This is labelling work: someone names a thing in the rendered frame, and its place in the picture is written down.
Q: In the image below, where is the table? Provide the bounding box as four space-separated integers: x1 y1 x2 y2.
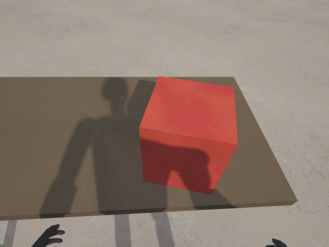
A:
0 77 298 247

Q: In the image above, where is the carton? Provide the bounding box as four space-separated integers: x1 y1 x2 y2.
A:
139 76 238 195

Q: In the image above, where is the robot left hand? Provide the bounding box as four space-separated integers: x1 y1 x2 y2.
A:
32 224 65 247

